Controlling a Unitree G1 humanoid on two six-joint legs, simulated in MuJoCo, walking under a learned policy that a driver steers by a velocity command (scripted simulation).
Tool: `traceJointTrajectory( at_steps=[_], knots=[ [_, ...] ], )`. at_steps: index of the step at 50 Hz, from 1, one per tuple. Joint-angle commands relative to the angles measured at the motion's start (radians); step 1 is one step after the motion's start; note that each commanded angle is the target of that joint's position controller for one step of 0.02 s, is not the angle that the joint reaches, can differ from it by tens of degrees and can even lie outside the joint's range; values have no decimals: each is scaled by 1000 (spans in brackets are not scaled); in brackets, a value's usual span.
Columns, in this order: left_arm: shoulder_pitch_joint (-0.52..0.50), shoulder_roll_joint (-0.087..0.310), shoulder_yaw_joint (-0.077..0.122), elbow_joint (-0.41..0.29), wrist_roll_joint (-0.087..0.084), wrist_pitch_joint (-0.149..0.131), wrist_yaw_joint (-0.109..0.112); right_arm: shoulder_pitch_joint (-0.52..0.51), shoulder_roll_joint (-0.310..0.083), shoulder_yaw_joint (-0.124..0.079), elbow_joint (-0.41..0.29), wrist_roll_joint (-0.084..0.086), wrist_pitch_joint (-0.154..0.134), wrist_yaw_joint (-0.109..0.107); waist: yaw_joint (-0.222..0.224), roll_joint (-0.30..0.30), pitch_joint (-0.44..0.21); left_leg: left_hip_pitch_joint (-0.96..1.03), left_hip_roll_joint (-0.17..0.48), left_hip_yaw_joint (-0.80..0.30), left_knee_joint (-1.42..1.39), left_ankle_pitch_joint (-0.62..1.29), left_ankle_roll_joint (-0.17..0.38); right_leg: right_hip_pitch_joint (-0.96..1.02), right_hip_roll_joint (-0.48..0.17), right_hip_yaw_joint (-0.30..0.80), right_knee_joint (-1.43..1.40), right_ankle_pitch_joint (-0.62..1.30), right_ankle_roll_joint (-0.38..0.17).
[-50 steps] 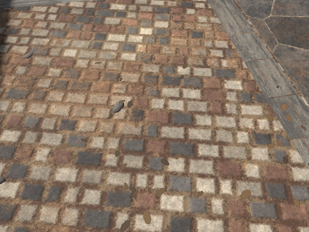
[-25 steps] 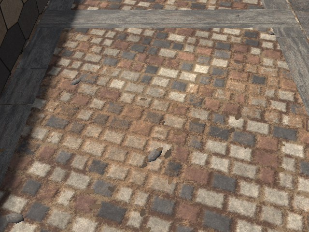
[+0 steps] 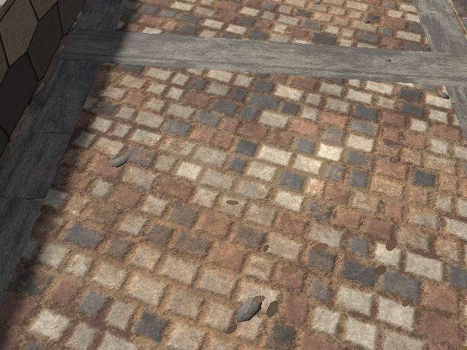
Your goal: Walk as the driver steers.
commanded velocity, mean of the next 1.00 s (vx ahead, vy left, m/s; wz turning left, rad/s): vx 0.49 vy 0.00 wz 0.01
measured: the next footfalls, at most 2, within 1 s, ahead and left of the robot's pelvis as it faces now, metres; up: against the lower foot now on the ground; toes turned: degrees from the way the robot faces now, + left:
right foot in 0.38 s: +0.39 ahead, -0.15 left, +0.00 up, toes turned -2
left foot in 0.92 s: +0.69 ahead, +0.09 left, +0.00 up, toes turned +2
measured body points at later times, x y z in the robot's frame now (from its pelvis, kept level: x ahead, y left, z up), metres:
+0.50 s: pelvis +0.28 -0.06 -0.01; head +0.31 -0.07 +0.44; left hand +0.44 +0.20 -0.11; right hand +0.30 -0.34 -0.14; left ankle +0.14 +0.08 -0.65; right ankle +0.35 -0.15 -0.74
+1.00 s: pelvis +0.55 +0.00 -0.01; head +0.59 +0.01 +0.44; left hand +0.56 +0.28 -0.16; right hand +0.74 -0.26 -0.10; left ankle +0.65 +0.09 -0.74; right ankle +0.39 -0.15 -0.67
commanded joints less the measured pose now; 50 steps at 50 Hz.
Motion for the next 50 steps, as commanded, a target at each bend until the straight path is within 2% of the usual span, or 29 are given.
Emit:
traceJointTrajectory(
  at_steps=[1, 5, 9, 12, 14, 17, 18, 19, 20, 21, 22, 23, 24, 25, 26, 28, 30, 32, 36, 39, 41, 43, 44, 45, 46, 47, 48, 49, 50],
  knots=[
    [23, 65, 21, -55, 6, 5, 4, 15, -113, -30, -36, -1, -25, 0, 7, 122, -54, 166, 262, -295, -269, 118, 178, -177, -82, 46, -28, 87, 14],
    [-97, 50, 17, -95, 20, 14, 5, 63, -147, -40, 5, 2, -29, -15, -10, 82, -3, 160, 250, -207, -313, 190, 180, -255, -85, 42, -219, 271, 44],
    [-234, 24, 4, -131, 15, 1, -10, 124, -166, -41, 45, 11, -20, -27, -57, 80, 27, 164, 214, -121, -322, 184, 143, -199, -44, 3, -453, 460, 40],
    [-322, 27, -2, -164, 7, -5, -24, 188, -175, -43, 85, 18, -9, -30, -88, 77, 49, 244, 245, -121, -298, 179, 141, -205, -23, -3, -538, 465, 28],
    [-358, 36, -2, -186, 4, -10, -35, 211, -179, -46, 106, 20, 3, -33, -88, 82, 56, 323, 277, -130, -258, 223, 132, -228, -14, 1, -577, 408, 6],
    [-308, 69, 9, -184, 5, -16, -45, 199, -196, -52, 119, 22, 19, -40, -43, 113, 16, 397, 297, -130, -160, 431, 104, -127, 21, -25, -614, 294, -35],
    [-221, 93, 23, -160, 8, -17, -42, 179, -201, -53, 117, 22, 25, -42, 11, 121, -39, 389, 273, -106, -60, 599, 86, 8, 55, -58, -635, 288, -57],
    [-63, 141, 48, -111, 11, -16, -33, 175, -180, -43, 112, 17, 29, -45, 80, 104, -143, 318, 220, -67, 124, 641, 58, 242, 55, -58, -628, 322, -89],
    [119, 215, 68, -78, 21, -11, -22, 189, -138, -23, 85, -7, 27, -48, 133, -18, -300, 100, 154, -22, 445, 331, 22, 557, -139, 165, -589, 368, -155],
    [147, 258, 76, -57, 16, -5, -27, 321, -14, 10, 86, 2, 4, -34, 56, -281, -409, -291, -31, -63, 752, -382, -37, 852, -328, 640, -715, 132, -311],
    [128, 158, 49, -68, 2, -4, -27, 241, -130, -14, 96, 23, -17, -29, 103, -156, -351, -402, 20, -177, 852, -428, -24, 816, -302, 667, -787, -7, -276],
    [54, 128, 39, -80, 6, -5, -23, 144, -170, -27, 65, 46, -31, -24, 92, -111, -204, -459, 68, -151, 851, -337, -12, 684, -272, 521, -813, 20, -235],
    [-13, 115, 34, -92, 14, -6, -22, 95, -159, -25, 56, 43, -35, -29, 62, -30, -126, -427, 119, -121, 805, -243, -14, 542, -236, 420, -840, 118, -215],
    [-56, 89, 28, -97, 22, -8, -23, 70, -150, -30, 54, 26, -31, -34, 37, -11, -69, -392, 147, -112, 749, -189, -22, 428, -203, 344, -869, 212, -210],
    [-75, 71, 22, -98, 33, -13, -24, 93, -135, -31, 59, 21, -22, -34, 3, -39, -64, -328, 170, -121, 721, -150, -25, 360, -180, 293, -895, 268, -204],
    [-76, 70, 23, -87, 26, -21, -26, 118, -96, -26, 68, 19, -1, -36, -22, -45, -56, -285, 183, -112, 666, -127, -40, 295, -164, 232, -944, 319, -216],
    [-59, 96, 30, -71, 22, -26, -19, 67, -86, -24, 49, 11, 10, -39, -21, -33, -23, -328, 193, -103, 587, -63, -61, 269, -163, 184, -980, 356, -226],
    [-32, 111, 35, -56, 21, -21, -9, -1, -83, -23, 29, 6, 9, -38, -5, -20, -2, -369, 194, -99, 472, 50, -75, 282, -150, 139, -997, 380, -217],
    [24, 127, 37, -27, 11, -12, 3, -135, -57, -10, -1, 10, -4, -23, 39, -20, 25, -314, 153, -57, 227, 245, -76, 289, -108, 47, -1005, 379, -177],
    [85, 136, 40, 6, 3, -1, 5, -221, -60, -5, -28, 19, -10, -9, 69, -20, 46, -316, 132, -50, 139, 257, -68, 365, -140, 48, -983, 364, -176],
    [102, 141, 44, 23, 0, 11, 9, -254, -72, -6, -47, 21, -15, 2, 67, -25, 54, -333, 126, -60, 98, 206, -47, 441, -175, 59, -947, 392, -166],
    [94, 152, 50, 29, -3, 22, 14, -236, -93, -12, -49, 21, -19, 11, 41, -38, 39, -294, 113, -56, 72, 132, -21, 496, -201, 67, -896, 470, -149],
    [79, 160, 53, 28, -3, 27, 16, -192, -111, -20, -38, 21, -21, 11, 11, -50, 12, -222, 92, -37, 62, 97, -6, 508, -198, 60, -843, 585, -137],
    [58, 158, 51, 24, -3, 32, 18, -89, -137, -36, -7, 17, -22, 8, -49, -49, -49, -75, 60, -6, 39, 94, 17, 495, -166, 29, -724, 735, -116],
    [62, 127, 39, 16, 6, 37, 21, 66, -190, -61, 40, 6, -22, 0, -111, -22, -156, 165, 79, -24, 50, 162, 50, 409, -103, -11, -514, 750, -79],
    [144, 42, 9, -15, 26, 27, 19, 184, -289, -81, 57, -25, -20, -8, -101, 157, -328, 560, 327, -357, 83, 296, 173, 79, 17, -63, -143, 425, -8],
    [208, -5, -7, 13, 28, 10, 15, 208, -270, -75, 72, -13, -12, -3, -85, 312, -428, 686, 452, -663, -33, 363, 276, -128, 147, 32, 83, -267, 31],
    [139, 102, 21, 11, 2, -2, 11, 169, -196, -51, 62, 2, -11, -2, -103, 210, -340, 602, 418, -569, -40, 407, 239, -196, 96, 116, 179, -280, 24],
    [73, 116, 26, -6, -12, -6, 12, 84, -166, -40, 49, 3, -12, -4, -77, 164, -221, 466, 387, -417, -43, 519, 209, -226, 49, 83, 168, -215, 19]
  ],
)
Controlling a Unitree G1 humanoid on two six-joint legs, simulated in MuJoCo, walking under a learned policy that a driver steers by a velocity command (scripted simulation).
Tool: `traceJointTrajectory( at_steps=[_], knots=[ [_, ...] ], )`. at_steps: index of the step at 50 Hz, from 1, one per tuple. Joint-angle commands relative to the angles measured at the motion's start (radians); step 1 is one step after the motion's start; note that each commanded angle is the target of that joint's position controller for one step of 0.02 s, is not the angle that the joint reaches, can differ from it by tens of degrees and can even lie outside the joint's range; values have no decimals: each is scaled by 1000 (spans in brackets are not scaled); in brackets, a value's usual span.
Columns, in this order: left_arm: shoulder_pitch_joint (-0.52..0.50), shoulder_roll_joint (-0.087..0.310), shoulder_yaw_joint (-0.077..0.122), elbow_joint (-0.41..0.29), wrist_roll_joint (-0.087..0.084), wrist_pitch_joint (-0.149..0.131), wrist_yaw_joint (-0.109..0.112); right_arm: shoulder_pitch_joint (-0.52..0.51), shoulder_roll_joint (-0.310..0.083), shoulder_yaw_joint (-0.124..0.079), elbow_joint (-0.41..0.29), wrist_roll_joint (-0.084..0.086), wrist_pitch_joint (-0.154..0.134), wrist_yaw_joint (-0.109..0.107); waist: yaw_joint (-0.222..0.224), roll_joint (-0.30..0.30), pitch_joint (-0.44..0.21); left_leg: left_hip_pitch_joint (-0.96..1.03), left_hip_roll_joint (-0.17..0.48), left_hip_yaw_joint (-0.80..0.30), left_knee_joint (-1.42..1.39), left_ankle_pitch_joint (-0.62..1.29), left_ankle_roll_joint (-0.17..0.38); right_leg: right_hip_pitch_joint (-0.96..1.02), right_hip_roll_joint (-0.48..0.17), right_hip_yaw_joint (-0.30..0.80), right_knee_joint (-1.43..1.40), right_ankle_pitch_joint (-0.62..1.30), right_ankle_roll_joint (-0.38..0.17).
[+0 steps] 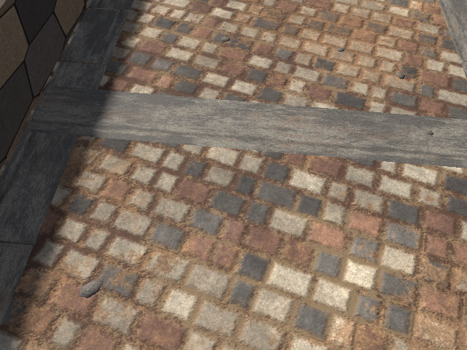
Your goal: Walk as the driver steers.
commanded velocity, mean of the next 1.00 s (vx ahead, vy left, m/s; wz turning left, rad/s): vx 0.30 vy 0.00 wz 0.00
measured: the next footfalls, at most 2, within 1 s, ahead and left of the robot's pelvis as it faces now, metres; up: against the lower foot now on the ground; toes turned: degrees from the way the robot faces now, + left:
right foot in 0.34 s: +0.20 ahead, -0.14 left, +0.00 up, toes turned +0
right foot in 0.88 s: +0.45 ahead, -0.16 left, +0.00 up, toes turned -3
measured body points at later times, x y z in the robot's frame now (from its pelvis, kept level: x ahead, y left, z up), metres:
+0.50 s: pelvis +0.14 +0.00 +0.01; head +0.14 -0.01 +0.46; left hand +0.24 +0.27 -0.12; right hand +0.23 -0.26 -0.13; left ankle +0.09 +0.09 -0.73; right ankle +0.16 -0.14 -0.73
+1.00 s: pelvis +0.34 -0.08 +0.00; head +0.36 -0.08 +0.45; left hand +0.48 +0.19 -0.11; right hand +0.35 -0.35 -0.15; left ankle +0.21 +0.07 -0.63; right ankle +0.41 -0.16 -0.73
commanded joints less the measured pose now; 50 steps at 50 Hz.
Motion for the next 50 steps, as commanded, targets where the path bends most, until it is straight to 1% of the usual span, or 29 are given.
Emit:
traceJointTrajectory(
  at_steps=[1, 2, 4, 8, 11, 15, 17, 18, 19, 20, 22, 25, 27, 28, 29, 30, 31, 34, 36, 38, 41, 43, 44, 45, 46, 47, 48, 49, 50],
  knots=[
    [-17, 122, 24, -69, -9, -27, 7, 154, -135, -34, 2, 2, 2, -6, -80, 76, -176, 487, 293, -318, -176, 571, 194, -424, -72, 27, 250, 34, 1],
    [-23, 115, 31, -67, -1, -13, 13, 110, -109, -27, 1, -2, 1, -5, -49, 74, -135, 382, 260, -251, -210, 592, 175, -372, -101, 18, 192, 83, 8],
    [15, 67, 26, -53, 5, 17, 19, 76, -84, -18, 16, -20, -4, -3, -4, 99, -141, 252, 228, -179, -255, 648, 176, -235, -113, 14, 121, 151, 22],
    [-35, 34, 16, -70, 19, 40, 29, 38, -115, -20, 51, -19, -3, -19, 14, 110, -144, 198, 190, -75, -278, 677, 174, -160, -113, 1, -139, 301, 39],
    [-107, 50, 17, -80, 15, 48, 28, 71, -136, -21, 88, -16, 15, -29, -20, 98, -149, 223, 191, -76, -290, 556, 162, -120, -100, -8, -265, 396, 37],
    [-155, 60, 24, -85, 19, 55, 27, 68, -121, -12, 122, -6, 37, -33, -22, 84, -104, 230, 197, -117, -262, 308, 146, -67, -90, -11, -413, 387, 15],
    [-142, 79, 28, -74, 35, 50, 28, 101, -85, 2, 141, 3, 43, -34, -10, 35, -95, 206, 132, -111, -206, 126, 72, 51, -109, 12, -574, 599, -13],
    [-138, 122, 35, -75, 33, 50, 33, 149, -74, 4, 148, -14, 41, -34, -48, -25, -113, 174, 73, -83, -165, -43, 35, 111, -158, 52, -551, 702, -35],
    [-161, 159, 44, -68, 14, 55, 35, 216, -64, 2, 159, -13, 41, -34, -104, -133, -115, 118, 0, -37, -157, -202, 14, 131, -174, 76, -527, 582, -82],
    [-161, 133, 48, -59, 0, 60, 28, 178, -63, 5, 154, -5, 47, -40, -72, -157, -104, 131, -33, 16, -116, -284, 5, 71, -156, 90, -565, 282, -102],
    [-159, 109, 46, -56, 3, 53, 20, 127, -80, -3, 142, 13, 55, -46, -53, -139, -19, 105, -30, 18, -49, -358, 18, -37, -177, 167, -659, -30, -127],
    [-184, 105, 47, -58, -7, 18, 13, 174, -75, -7, 154, 9, 37, -43, -83, -153, -8, 155, -1, -24, -64, -282, 59, -63, -209, 216, -660, 70, -149],
    [-245, 65, 38, -81, -10, 0, 6, 227, -114, -22, 180, 13, 23, -40, -106, -41, -39, 274, 57, -103, -156, -255, 91, -126, -120, 68, -506, 266, -102],
    [-273, 33, 30, -96, -6, -15, 3, 275, -157, -38, 203, 23, 22, -40, -111, 90, -50, 380, 130, -227, -225, -202, 122, -221, -35, -55, -339, 338, -56],
    [-304, 38, 28, -112, 2, -30, 0, 300, -196, -51, 210, 29, 23, -38, -125, 162, -10, 500, 233, -360, -258, -78, 167, -396, -11, -104, -258, 304, -29],
    [-353, 47, 28, -129, 1, -40, -3, 347, -179, -49, 223, 24, 18, -37, -149, 180, 15, 588, 321, -449, -269, 82, 216, -541, -27, -84, -154, 92, -28],
    [-373, 54, 30, -138, -9, -46, -10, 386, -149, -42, 235, 14, 11, -36, -156, 151, 26, 675, 373, -481, -256, 218, 246, -671, -60, -48, -28, -24, -32],
    [-409, 32, 23, -146, -27, -50, -34, 393, -128, -35, 235, 20, 11, -38, -143, 88, 33, 763, 348, -368, -268, 288, 197, -815, -127, -37, 17, 71, -38],
    [-429, 0, 9, -155, -22, -49, -52, 322, -123, -27, 213, 16, 25, -41, -118, 98, 44, 596, 275, -251, -325, 251, 154, -628, -116, -77, -146, 225, -23],
    [-424, -21, -1, -154, -18, -41, -64, 281, -148, -32, 199, 12, 26, -43, -101, 139, 32, 399, 204, -138, -370, 251, 124, -347, -56, -132, -287, 402, -16],
    [-357, 47, 24, -143, -15, -20, -50, 295, -185, -46, 218, 29, 14, -43, -39, 158, 10, 367, 218, -92, -327, 423, 91, -130, -6, -137, -373, 482, -51],
    [-175, 103, 60, -85, -12, -8, -34, 292, -170, -42, 225, 32, 15, -46, 61, 137, -83, 355, 188, -36, -106, 608, 41, 103, 26, -148, -405, 468, -98],
    [-34, 133, 79, -45, -13, -1, -24, 289, -156, -36, 221, 21, 17, -48, 125, 116, -147, 239, 157, -17, 90, 511, 10, 294, -22, -93, -395, 445, -125],
    [103, 221, 95, -15, -6, 8, -9, 318, -75, -12, 198, -20, 18, -48, 129, -138, -256, 54, 63, 16, 467, -22, -29, 482, -247, 205, -441, 347, -182],
    [91, 227, 77, -20, 14, -3, -27, 419, 18, 7, 193, 20, -1, -42, 58, -310, -370, -152, -65, -116, 716, -468, -38, 567, -425, 726, -698, 87, -327],
    [-6, 159, 58, -38, -1, -19, -36, 318, -84, -18, 176, 52, -16, -37, 53, -168, -207, -247, 2, -158, 812, -417, -23, 423, -396, 694, -769, -54, -283],
    [-94, 113, 44, -55, -6, -30, -39, 240, -118, -28, 150, 62, -24, -34, 34, -123, -84, -277, 55, -131, 793, -313, 5, 279, -361, 534, -778, -27, -246],
    [-163, 92, 35, -65, 4, -39, -44, 225, -113, -30, 155, 51, -21, -43, -3, -53, -41, -220, 103, -118, 746, -221, 11, 151, -318, 415, -793, 94, -223],
    [-200, 72, 30, -69, 14, -45, -48, 238, -104, -38, 162, 35, -12, -51, -35, -59, -24, -163, 132, -119, 689, -168, 11, 62, -278, 318, -808, 182, -208]
  ],
)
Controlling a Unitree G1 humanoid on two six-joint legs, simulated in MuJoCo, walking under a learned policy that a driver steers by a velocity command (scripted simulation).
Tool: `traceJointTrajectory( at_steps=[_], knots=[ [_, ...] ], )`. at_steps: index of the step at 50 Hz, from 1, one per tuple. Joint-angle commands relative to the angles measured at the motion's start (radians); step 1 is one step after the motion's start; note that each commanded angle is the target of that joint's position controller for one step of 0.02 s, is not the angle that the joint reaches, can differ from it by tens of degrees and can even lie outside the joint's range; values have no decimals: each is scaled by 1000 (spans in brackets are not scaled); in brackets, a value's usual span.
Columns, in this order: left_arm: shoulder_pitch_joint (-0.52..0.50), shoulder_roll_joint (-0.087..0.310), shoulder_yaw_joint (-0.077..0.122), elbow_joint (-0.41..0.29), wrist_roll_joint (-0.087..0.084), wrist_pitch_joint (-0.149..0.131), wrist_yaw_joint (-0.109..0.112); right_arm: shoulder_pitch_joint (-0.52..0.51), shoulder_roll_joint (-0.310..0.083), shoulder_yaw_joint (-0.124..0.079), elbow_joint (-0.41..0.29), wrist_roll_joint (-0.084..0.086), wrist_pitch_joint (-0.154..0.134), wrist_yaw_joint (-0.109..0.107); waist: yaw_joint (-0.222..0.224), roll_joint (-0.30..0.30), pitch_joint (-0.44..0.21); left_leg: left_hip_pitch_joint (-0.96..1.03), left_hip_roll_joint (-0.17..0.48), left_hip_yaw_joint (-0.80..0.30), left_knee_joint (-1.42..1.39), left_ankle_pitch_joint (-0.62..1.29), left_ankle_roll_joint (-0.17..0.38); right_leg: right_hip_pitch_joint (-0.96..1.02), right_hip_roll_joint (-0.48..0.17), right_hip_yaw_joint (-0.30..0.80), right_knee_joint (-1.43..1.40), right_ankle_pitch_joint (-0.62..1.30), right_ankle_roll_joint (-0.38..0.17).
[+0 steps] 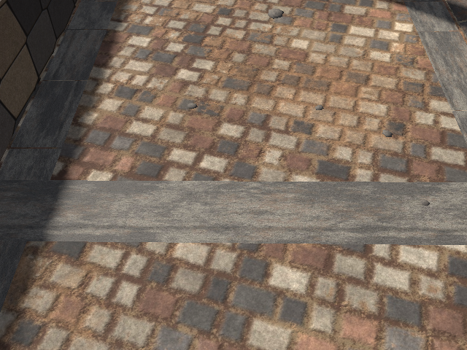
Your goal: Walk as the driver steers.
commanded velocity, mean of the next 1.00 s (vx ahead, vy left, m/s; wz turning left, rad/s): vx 0.49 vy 0.00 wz -0.18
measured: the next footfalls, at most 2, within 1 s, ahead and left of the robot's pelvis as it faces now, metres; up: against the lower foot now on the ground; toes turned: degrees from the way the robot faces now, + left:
left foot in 0.46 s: +0.43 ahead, +0.16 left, +0.00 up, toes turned +2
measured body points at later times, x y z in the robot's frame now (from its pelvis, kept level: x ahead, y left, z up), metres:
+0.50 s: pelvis +0.27 +0.05 -0.01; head +0.30 +0.06 +0.44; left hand +0.22 +0.32 -0.15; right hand +0.47 -0.19 -0.11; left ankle +0.39 +0.15 -0.73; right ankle +0.08 -0.08 -0.70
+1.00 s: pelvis +0.55 +0.03 -0.01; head +0.58 +0.01 +0.44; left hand +0.79 +0.22 -0.11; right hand +0.49 -0.24 -0.15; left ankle +0.39 +0.16 -0.73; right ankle +0.68 -0.09 -0.72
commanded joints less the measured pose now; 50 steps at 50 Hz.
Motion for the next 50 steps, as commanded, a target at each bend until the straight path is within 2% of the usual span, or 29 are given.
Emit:
traceJointTrajectory(
  at_steps=[1, 2, 4, 6, 8, 13, 18, 20, 21, 22, 23, 24, 25, 26, 27, 28, 29, 30, 31, 32, 35, 38, 40, 43, 45, 46, 48, 49, 50],
  knots=[
    [4, 96, 12, -32, 19, -26, -5, 16, -95, -30, -56, -8, -4, -11, 2, -116, -35, -242, 108, -47, 22, 141, 27, 154, -263, 374, -404, -127, -132],
    [14, 90, 10, -24, 19, -28, -3, 21, -80, -32, -54, -8, 6, -12, -7, -120, -36, -220, 112, -43, -14, 148, 25, 130, -252, 340, -423, -102, -135],
    [59, 110, 12, -5, 17, -31, 10, -29, -78, -37, -71, -13, 18, -15, -4, -101, -11, -265, 116, -30, -88, 199, 9, 123, -243, 292, -458, -63, -150],
    [108, 135, 17, 10, 18, -30, 27, -115, -82, -42, -101, -24, 19, -16, 13, -75, 16, -364, 118, -30, -198, 289, -14, 164, -253, 280, -477, -30, -159],
    [147, 141, 17, 21, 16, -25, 39, -175, -74, -43, -120, -29, 15, -9, 27, -70, 20, -412, 111, -27, -301, 388, -33, 206, -250, 250, -479, 16, -153],
    [231, 145, 17, 50, 5, -16, 51, -330, -42, -27, -164, -23, 2, 12, 77, -69, 40, -382, 69, 21, -525, 538, -46, 256, -227, 158, -474, 86, -130],
    [307, 159, 27, 88, -3, 8, 54, -440, -42, -10, -217, -12, -12, 42, 106, -73, 65, -396, 43, 33, -650, 450, -22, 411, -279, 139, -398, 179, -128],
    [298, 173, 34, 90, -6, 17, 55, -417, -67, -14, -222, -9, -18, 51, 79, -97, 47, -334, 24, 45, -679, 374, 5, 452, -301, 142, -344, 296, -114],
    [280, 183, 38, 85, -7, 20, 55, -368, -90, -24, -213, -8, -20, 52, 47, -117, 12, -247, -3, 65, -686, 339, 22, 460, -299, 134, -287, 453, -102],
    [257, 185, 38, 79, -8, 25, 55, -259, -122, -41, -184, -11, -22, 50, -16, -126, -57, -90, -40, 97, -704, 336, 47, 448, -271, 104, -159, 638, -83],
    [252, 158, 27, 70, -3, 29, 55, -77, -175, -68, -126, -14, -21, 42, -92, -111, -173, 173, -38, 89, -690, 354, 82, 351, -216, 63, 53, 663, -51],
    [290, 107, 7, 43, 13, 25, 54, 98, -253, -89, -90, -34, -18, 31, -117, 31, -333, 526, 187, -207, -676, 294, 173, 64, -135, 18, 402, 351, -2],
    [369, -4, -25, 45, 10, 0, 45, 133, -274, -87, -72, -29, -15, 39, -65, 267, -439, 737, 353, -659, -831, 112, 298, -247, 43, 102, 669, -370, 40],
    [284, 107, 1, 42, -23, -22, 41, 89, -178, -59, -81, -21, -19, 37, -94, 168, -355, 683, 321, -623, -877, 25, 249, -357, -13, 217, 778, -382, 18],
    [202, 144, 12, 17, -45, -36, 40, 2, -138, -47, -101, -23, -24, 32, -80, 129, -222, 545, 297, -458, -893, 85, 203, -403, -64, 195, 777, -291, -1],
    [164, 141, 14, 14, -42, -38, 48, -76, -113, -38, -116, -32, -28, 31, -47, 46, -158, 401, 265, -346, -925, 164, 176, -357, -116, 175, 727, -194, -4],
    [154, 134, 23, 17, -32, -29, 53, -118, -80, -29, -119, -41, -33, 32, -19, 39, -102, 290, 233, -259, -961, 236, 160, -313, -146, 176, 670, -135, -1],
    [182, 114, 26, 26, -29, -13, 52, -137, -56, -22, -114, -51, -37, 33, 12, 60, -90, 224, 211, -193, -991, 267, 147, -253, -167, 187, 643, -96, -1],
    [202, 87, 24, 32, -30, 2, 51, -136, -52, -21, -107, -53, -39, 33, 24, 69, -79, 186, 202, -152, -1016, 289, 147, -226, -173, 188, 622, -82, 1],
    [205, 68, 23, 32, -30, 14, 51, -127, -61, -23, -99, -51, -42, 31, 32, 63, -61, 159, 199, -110, -1036, 319, 150, -230, -177, 187, 603, -71, 6],
    [134, 69, 29, 2, -23, 30, 52, -100, -97, -32, -84, -56, -44, 13, 30, 32, -10, 158, 198, -15, -1072, 401, 152, -331, -172, 208, 502, 53, 26],
    [68, 64, 29, -24, -13, 23, 39, -93, -104, -31, -85, -57, -41, -2, 20, 28, 5, 177, 171, 90, -1082, 466, 128, -345, -152, 186, 334, 220, 34],
    [-5, 51, 21, -50, -9, 19, 26, -77, -113, -31, -85, -51, -37, -10, -4, 20, 22, 184, 160, 150, -1095, 480, 112, -318, -143, 125, 226, 294, 33],
    [-109, 30, 6, -100, -7, 19, 7, -3, -125, -34, -63, -41, -22, -17, -43, 0, 53, 294, 189, 193, -1072, 537, 106, -353, -132, 80, 126, 296, 19],
    [-153, 30, 3, -134, -9, 20, -8, 26, -136, -39, -55, -34, -4, -18, -50, 0, 61, 396, 219, 212, -1020, 625, 105, -393, -120, 52, 91, 229, 5],
    [-161, 35, 4, -150, -11, 21, -16, 25, -145, -42, -57, -31, 6, -20, -42, 7, 57, 430, 232, 223, -984, 707, 100, -387, -108, 34, 78, 183, -7],
    [-129, 67, 18, -168, -12, 24, -28, -3, -175, -51, -75, -26, 22, -28, 1, 48, 8, 464, 240, 252, -868, 1033, 80, -283, -51, -26, 77, 81, -40],
    [-71, 93, 32, -164, -14, 27, -30, -16, -189, -56, -84, -24, 30, -33, 41, 72, -36, 466, 239, 261, -766, 1187, 70, -194, -14, -51, 88, 28, -61],
    [46, 136, 54, -143, -18, 29, -28, -32, -200, -58, -94, -24, 39, -36, 107, 80, -100, 432, 225, 267, -604, 1247, 54, -39, 22, -60, 70, 13, -89]
  ],
)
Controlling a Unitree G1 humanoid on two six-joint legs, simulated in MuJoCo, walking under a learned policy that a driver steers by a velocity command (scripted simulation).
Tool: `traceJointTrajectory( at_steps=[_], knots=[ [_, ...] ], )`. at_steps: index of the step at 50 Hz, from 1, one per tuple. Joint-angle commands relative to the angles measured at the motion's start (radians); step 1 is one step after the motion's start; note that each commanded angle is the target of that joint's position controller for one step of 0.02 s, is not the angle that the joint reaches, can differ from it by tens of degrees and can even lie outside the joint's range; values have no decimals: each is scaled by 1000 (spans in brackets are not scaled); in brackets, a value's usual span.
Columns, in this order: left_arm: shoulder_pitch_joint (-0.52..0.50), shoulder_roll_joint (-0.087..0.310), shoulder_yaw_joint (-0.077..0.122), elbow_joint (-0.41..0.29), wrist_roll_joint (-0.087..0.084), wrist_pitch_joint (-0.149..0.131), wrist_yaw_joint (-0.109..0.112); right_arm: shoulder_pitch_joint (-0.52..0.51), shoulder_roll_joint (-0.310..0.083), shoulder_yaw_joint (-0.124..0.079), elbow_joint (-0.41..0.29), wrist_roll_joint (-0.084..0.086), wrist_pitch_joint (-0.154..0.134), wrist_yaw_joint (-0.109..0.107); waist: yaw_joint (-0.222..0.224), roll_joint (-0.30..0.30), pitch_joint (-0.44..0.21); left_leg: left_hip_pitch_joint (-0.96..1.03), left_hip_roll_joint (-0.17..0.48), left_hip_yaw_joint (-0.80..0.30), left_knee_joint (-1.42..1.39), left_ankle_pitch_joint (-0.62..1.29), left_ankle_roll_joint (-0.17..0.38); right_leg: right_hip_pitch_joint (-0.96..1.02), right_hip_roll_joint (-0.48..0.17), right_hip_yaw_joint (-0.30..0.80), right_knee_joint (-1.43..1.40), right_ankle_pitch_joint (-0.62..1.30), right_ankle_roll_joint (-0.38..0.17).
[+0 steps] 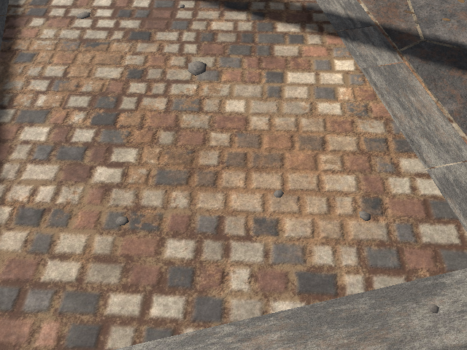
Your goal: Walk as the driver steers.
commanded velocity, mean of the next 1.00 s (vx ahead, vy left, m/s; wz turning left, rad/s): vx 0.33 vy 0.00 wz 0.15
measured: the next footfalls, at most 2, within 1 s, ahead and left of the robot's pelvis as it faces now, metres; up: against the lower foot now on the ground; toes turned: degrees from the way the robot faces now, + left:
right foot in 0.02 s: +0.19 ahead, -0.09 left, +0.00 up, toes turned -4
left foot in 0.52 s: +0.51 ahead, +0.08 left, +0.00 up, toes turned -2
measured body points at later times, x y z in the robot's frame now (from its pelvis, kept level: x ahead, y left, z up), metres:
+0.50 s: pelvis +0.30 -0.01 +0.01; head +0.33 -0.01 +0.46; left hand +0.37 +0.27 -0.12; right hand +0.46 -0.27 -0.10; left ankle +0.48 +0.09 -0.71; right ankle +0.15 -0.09 -0.72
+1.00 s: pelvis +0.45 -0.03 +0.01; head +0.47 -0.04 +0.46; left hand +0.53 +0.27 -0.08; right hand +0.65 -0.28 -0.09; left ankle +0.47 +0.08 -0.71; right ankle +0.50 -0.16 -0.72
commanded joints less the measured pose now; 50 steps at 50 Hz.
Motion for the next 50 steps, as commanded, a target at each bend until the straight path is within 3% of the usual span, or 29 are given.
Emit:
traceJointTrajectory(
  at_steps=[1, 2, 3, 4, 5, 6, 7, 10, 13, 16, 20, 23, 25, 26, 27, 28, 29, 30, 31, 32, 34, 36, 38, 40, 42, 45, 48, 49, 50],
  knots=[
    [286, 216, 89, -7, -7, -3, 10, -57, -208, -40, -76, 7, 10, -15, 219, 81, -167, -155, 223, -28, 517, 1133, 73, 446, 88, -6, -76, -26, -91],
    [376, 307, 112, 14, -5, 7, 34, -19, -125, -17, -109, -21, -5, -7, 189, -119, -256, -497, 118, -33, 860, 488, 23, 758, -125, 360, -88, -50, -183],
    [348, 335, 105, -16, 1, -6, 30, 13, -45, 15, -153, -10, -51, 14, 118, -224, -383, -810, -85, -250, 1126, -164, -6, 977, -316, 920, -266, -163, -367],
    [355, 252, 81, -16, 10, -14, 30, -111, -127, -5, -178, 28, -90, 31, 173, -112, -338, -929, -20, -378, 1150, -114, 24, 969, -288, 842, -319, -165, -306],
    [306, 201, 69, -20, 8, -24, 32, -157, -138, -6, -193, 45, -108, 37, 154, -68, -213, -957, 29, -365, 1082, -23, 48, 841, -249, 674, -318, -109, -261],
    [229, 174, 61, -36, 5, -32, 30, -158, -131, -9, -180, 27, -112, 30, 99, 27, -137, -897, 74, -358, 977, 45, 48, 678, -200, 559, -326, -19, -223],
    [176, 142, 50, -53, 8, -35, 32, -152, -148, -21, -172, 5, -102, 23, 66, 31, -99, -825, 100, -354, 895, 81, 37, 560, -166, 482, -342, 73, -203],
    [160, 137, 40, -62, 18, -38, 48, -102, -118, -22, -162, -6, -60, 25, 19, -2, -80, -727, 130, -326, 775, 145, -6, 409, -144, 370, -391, 227, -198],
    [215, 166, 43, -35, 21, -42, 65, -187, -90, -9, -184, -9, -45, 24, 52, -30, -41, -760, 135, -295, 598, 330, -28, 375, -115, 255, -425, 300, -165],
    [243, 168, 38, -19, 23, -44, 68, -270, -77, 2, -200, 2, -50, 35, 97, -44, -19, -728, 113, -272, 393, 551, -4, 386, -83, 170, -448, 215, -110],
    [266, 167, 31, 19, 32, -40, 71, -341, -82, 10, -225, 5, -58, 57, 126, -38, 14, -706, 66, -254, 252, 642, 30, 474, -114, 117, -413, 321, -77],
    [243, 186, 34, 26, 34, -21, 80, -311, -113, 1, -235, 4, -63, 80, 98, -63, -23, -684, 16, -247, 228, 514, 69, 588, -151, 94, -291, 534, -49],
    [196, 202, 39, 10, 26, -3, 97, -159, -172, -25, -204, -5, -63, 89, 14, -81, -101, -548, -43, -211, 200, 446, 97, 628, -133, 77, -83, 740, -10],
    [188, 199, 35, -2, 29, 4, 103, -53, -208, -42, -184, -9, -63, 85, -40, -42, -156, -401, -35, -238, 140, 596, 124, 574, -84, 42, 119, 677, 33],
    [242, 157, 19, -33, 58, 0, 105, 18, -286, -56, -195, -22, -58, 74, -23, 137, -283, -114, 173, -501, 221, 1001, 221, 335, 2, 8, 465, 210, 95],
    [362, 72, -9, -37, 52, -14, 87, -14, -284, -46, -222, -28, -47, 71, 43, 322, -439, 182, 397, -917, 184, 1168, 454, 2, 178, 97, 798, -587, 160],
    [337, 173, 7, -24, 31, -23, 72, -30, -230, -38, -240, -12, -30, 69, -6, 163, -488, 148, 353, -890, 136, 939, 423, -39, 104, 228, 856, -542, 142],
    [234, 195, 14, -56, 4, -19, 71, -96, -196, -30, -269, -3, -16, 62, -13, 107, -362, 29, 303, -775, 114, 762, 376, -90, 63, 210, 833, -480, 133],
    [184, 188, 16, -63, 10, -8, 81, -142, -173, -22, -276, 2, -3, 56, 8, 0, -230, -146, 255, -692, 67, 656, 332, -97, 28, 182, 752, -427, 136],
    [163, 197, 24, -72, 25, 9, 95, -165, -163, -18, -285, 3, 5, 47, 28, -5, -172, -278, 231, -664, 33, 570, 312, -63, 1, 180, 671, -389, 137],
    [189, 167, 21, -81, 32, 31, 105, -183, -175, -23, -297, -16, 18, 42, 67, 72, -119, -439, 171, -627, -12, 505, 293, 33, 4, 162, 529, -362, 142],
    [209, 139, 15, -79, 35, 30, 114, -179, -198, -35, -310, -18, 24, 32, 72, 105, -146, -459, 147, -592, 0, 595, 292, 65, 19, 147, 408, -335, 162],
    [201, 142, 15, -81, 36, 31, 119, -173, -217, -45, -322, -5, 35, 19, 66, 105, -198, -438, 142, -597, 17, 569, 280, 80, 25, 159, 333, -262, 180],
    [165, 142, 15, -94, 32, 32, 114, -187, -207, -45, -337, 11, 48, 8, 55, 112, -210, -461, 110, -619, -11, 220, 252, 96, 27, 163, 253, -188, 184],
    [119, 143, 14, -117, 27, 24, 105, -191, -210, -44, -346, 13, 56, 1, 40, 164, -175, -487, 100, -672, -43, -7, 239, 104, 38, 155, 172, -181, 183],
    [100, 150, 17, -133, 17, -10, 91, -155, -206, -44, -349, 9, 61, 3, 26, 179, -157, -470, 105, -726, -21, -82, 231, 163, 56, 146, 42, -214, 163],
    [199, 162, 32, -106, 7, -38, 85, -167, -166, -29, -364, 12, 66, 5, 96, 146, -121, -591, 39, -718, 70, -166, 174, 408, 20, 144, -204, -156, 109],
    [290, 222, 47, -94, 23, -40, 94, -163, -104, -12, -375, 11, 62, 7, 120, 27, -159, -727, -29, -616, 289, -210, 113, 566, -166, 311, -268, -273, 45],
    [333, 306, 68, -80, 55, -31, 90, -175, -70, -5, -423, 24, 44, 16, 104, -223, -121, -952, -152, -418, 512, -163, 85, 622, -345, 633, -378, -502, -65]
  ],
)
Velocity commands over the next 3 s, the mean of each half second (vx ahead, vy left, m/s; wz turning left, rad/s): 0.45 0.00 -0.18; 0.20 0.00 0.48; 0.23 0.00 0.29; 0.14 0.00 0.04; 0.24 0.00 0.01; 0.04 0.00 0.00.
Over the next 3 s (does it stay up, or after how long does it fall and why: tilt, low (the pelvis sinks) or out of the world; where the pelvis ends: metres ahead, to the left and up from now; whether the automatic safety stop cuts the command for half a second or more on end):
stays up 0.92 0.13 0.02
